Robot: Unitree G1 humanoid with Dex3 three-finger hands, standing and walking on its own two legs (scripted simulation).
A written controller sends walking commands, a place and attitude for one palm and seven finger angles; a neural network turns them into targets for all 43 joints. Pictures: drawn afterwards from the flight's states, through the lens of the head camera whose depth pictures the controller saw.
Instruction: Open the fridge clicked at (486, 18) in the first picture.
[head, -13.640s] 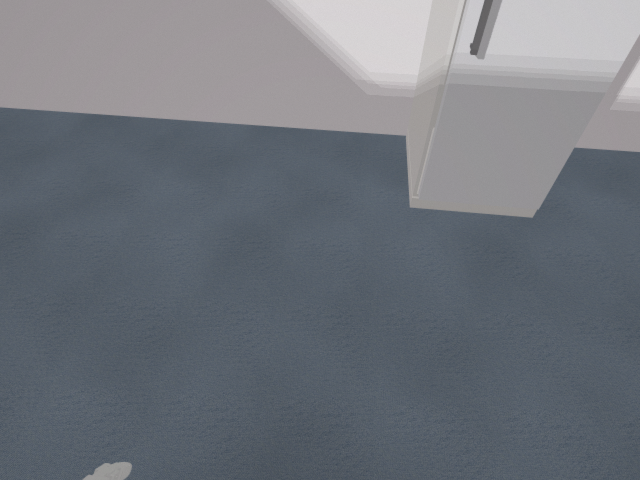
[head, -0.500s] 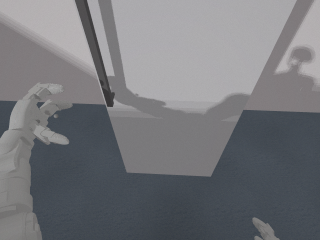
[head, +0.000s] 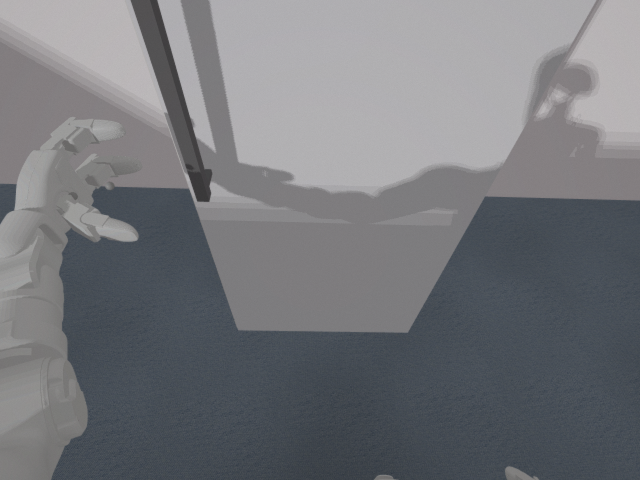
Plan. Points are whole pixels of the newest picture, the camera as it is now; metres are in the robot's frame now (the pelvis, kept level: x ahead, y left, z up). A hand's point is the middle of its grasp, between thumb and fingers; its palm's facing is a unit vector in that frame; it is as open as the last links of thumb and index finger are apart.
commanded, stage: move the hooked fingers beside the handle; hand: left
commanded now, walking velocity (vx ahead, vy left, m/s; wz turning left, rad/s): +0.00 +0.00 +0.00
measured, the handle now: (178, 89) +0.54 +0.19 +0.18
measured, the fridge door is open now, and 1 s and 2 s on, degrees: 0 0 0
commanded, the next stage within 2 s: feel for the door with the fingertips in 1.22 s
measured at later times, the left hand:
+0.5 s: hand (130, 151) +0.49 +0.25 +0.12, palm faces -0.03 -1.00 +0.02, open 14.0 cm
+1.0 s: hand (134, 157) +0.49 +0.25 +0.12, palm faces -0.03 -1.00 +0.02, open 14.0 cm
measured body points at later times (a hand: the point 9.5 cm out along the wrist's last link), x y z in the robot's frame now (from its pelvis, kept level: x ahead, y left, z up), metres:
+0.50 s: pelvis +0.01 +0.00 -0.01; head +0.10 +0.02 +0.43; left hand +0.49 +0.30 +0.12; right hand +0.02 -0.28 -0.11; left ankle -0.01 +0.12 -0.72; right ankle +0.02 -0.14 -0.72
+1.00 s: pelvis +0.02 +0.01 -0.01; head +0.10 +0.02 +0.43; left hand +0.49 +0.30 +0.12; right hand +0.05 -0.27 -0.11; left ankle -0.01 +0.12 -0.72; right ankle +0.02 -0.14 -0.72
